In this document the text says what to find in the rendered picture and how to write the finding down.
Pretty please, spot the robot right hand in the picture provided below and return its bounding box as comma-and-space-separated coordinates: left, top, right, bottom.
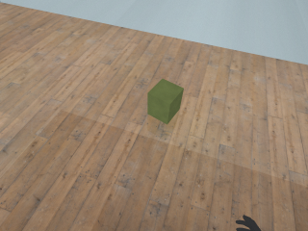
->
236, 215, 262, 231

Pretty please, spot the carton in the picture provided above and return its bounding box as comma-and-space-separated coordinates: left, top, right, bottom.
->
147, 79, 184, 124

